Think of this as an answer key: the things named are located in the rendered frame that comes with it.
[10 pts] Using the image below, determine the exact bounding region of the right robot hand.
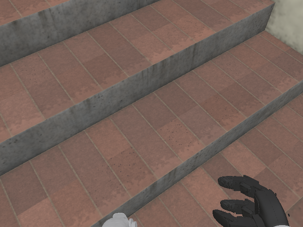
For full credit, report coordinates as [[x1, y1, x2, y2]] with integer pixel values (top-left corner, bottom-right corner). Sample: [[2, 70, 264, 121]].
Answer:
[[212, 175, 290, 227]]

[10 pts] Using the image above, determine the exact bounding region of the robot left thigh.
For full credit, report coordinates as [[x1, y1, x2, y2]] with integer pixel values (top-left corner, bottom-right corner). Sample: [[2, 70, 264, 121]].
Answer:
[[102, 217, 137, 227]]

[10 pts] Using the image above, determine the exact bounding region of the robot left shin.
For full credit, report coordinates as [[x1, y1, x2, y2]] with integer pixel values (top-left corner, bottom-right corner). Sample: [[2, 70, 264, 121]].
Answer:
[[113, 213, 128, 220]]

